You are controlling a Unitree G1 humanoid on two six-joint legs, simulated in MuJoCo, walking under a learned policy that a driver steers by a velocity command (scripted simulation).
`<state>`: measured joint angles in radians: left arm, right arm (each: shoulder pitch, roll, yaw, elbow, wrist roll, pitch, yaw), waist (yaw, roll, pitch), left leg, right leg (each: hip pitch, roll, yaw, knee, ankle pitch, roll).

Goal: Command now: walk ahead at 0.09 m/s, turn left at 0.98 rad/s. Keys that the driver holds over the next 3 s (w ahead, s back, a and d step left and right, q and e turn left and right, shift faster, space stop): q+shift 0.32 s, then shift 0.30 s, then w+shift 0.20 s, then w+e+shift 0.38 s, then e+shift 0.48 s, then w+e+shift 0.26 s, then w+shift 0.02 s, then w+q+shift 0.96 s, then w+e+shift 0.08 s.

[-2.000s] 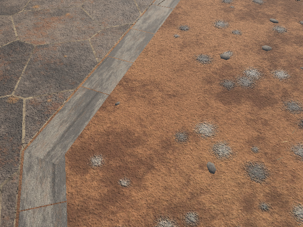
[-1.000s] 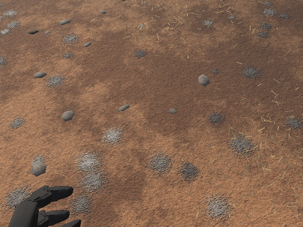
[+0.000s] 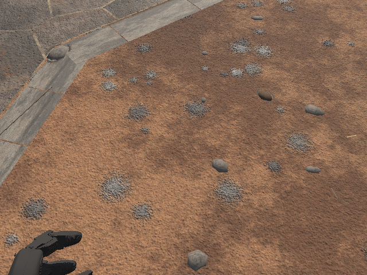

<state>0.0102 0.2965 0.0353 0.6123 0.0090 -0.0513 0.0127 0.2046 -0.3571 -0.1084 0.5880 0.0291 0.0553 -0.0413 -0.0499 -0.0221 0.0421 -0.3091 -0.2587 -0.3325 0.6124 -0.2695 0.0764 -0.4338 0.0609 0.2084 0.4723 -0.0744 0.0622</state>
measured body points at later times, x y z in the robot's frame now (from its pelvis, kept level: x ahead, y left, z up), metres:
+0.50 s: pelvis +0.03 +0.00 +0.00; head +0.06 +0.05 +0.45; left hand +0.04 +0.33 -0.11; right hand +0.30 -0.18 -0.07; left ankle -0.01 +0.10 -0.73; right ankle +0.10 -0.14 -0.69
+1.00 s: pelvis +0.13 +0.01 +0.01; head +0.15 +0.00 +0.46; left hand +0.06 +0.29 -0.10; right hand +0.38 -0.15 -0.09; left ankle +0.03 +0.12 -0.66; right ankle +0.12 -0.10 -0.73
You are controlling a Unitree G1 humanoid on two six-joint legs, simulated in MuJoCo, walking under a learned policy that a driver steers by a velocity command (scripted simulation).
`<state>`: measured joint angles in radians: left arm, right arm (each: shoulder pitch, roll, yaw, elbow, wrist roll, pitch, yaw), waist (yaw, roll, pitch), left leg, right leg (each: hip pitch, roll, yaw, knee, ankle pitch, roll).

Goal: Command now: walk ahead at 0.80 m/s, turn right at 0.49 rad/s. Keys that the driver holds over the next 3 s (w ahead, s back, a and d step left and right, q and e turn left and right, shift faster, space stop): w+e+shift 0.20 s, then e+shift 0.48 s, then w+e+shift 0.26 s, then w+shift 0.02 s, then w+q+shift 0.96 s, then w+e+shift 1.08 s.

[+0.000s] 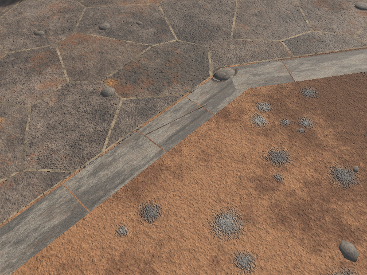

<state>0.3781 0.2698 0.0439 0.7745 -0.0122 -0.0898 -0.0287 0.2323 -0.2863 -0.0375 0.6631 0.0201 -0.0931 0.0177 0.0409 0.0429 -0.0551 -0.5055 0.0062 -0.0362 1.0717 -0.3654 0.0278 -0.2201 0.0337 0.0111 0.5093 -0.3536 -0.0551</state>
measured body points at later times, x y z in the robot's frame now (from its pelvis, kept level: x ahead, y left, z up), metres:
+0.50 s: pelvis +0.28 +0.01 +0.00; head +0.33 -0.02 +0.45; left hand +0.57 +0.21 -0.07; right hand +0.27 -0.31 -0.11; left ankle +0.32 +0.15 -0.73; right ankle +0.29 -0.11 -0.67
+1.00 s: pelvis +0.48 -0.09 +0.01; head +0.49 -0.12 +0.46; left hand +0.78 +0.01 -0.07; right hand +0.43 -0.44 -0.06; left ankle +0.66 -0.05 -0.71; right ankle +0.41 -0.17 -0.73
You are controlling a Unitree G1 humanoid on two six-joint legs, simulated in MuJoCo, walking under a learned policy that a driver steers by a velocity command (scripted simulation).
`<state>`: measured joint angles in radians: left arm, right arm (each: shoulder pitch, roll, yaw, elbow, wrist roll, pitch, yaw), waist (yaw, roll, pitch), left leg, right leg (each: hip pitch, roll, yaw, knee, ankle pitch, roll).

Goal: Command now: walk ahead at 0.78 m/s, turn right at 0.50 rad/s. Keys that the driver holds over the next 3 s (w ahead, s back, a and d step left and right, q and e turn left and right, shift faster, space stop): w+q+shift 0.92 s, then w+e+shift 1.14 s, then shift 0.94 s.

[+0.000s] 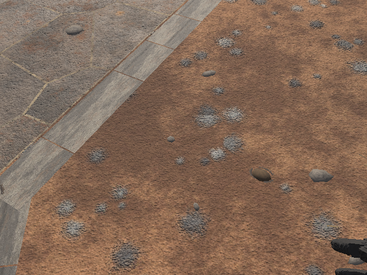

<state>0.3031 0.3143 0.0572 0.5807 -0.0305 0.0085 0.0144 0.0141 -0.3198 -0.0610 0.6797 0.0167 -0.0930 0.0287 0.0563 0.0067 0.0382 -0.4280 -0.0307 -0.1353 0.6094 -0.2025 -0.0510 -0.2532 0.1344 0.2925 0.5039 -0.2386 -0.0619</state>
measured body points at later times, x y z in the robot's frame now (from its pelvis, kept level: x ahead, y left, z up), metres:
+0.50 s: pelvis +0.31 +0.04 -0.02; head +0.34 +0.06 +0.43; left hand +0.57 +0.28 -0.04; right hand +0.26 -0.23 -0.14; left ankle +0.10 +0.14 -0.72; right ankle +0.40 -0.09 -0.74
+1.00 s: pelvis +0.67 +0.24 -0.04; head +0.69 +0.28 +0.41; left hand +0.61 +0.53 -0.14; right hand +0.94 +0.10 -0.13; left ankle +0.70 +0.30 -0.74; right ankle +0.67 +0.01 -0.62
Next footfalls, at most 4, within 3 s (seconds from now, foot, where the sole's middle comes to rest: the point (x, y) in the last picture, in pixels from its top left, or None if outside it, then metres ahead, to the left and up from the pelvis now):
0.08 left None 0.13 0.15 -0.78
0.46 right None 0.44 -0.09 -0.78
0.88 left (128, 207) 0.73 0.33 -0.78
1.36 right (106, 124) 1.18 0.51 -0.78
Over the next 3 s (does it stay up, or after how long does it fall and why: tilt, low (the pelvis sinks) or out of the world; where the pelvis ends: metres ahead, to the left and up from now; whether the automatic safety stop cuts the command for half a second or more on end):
stays up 1.92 0.68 -0.01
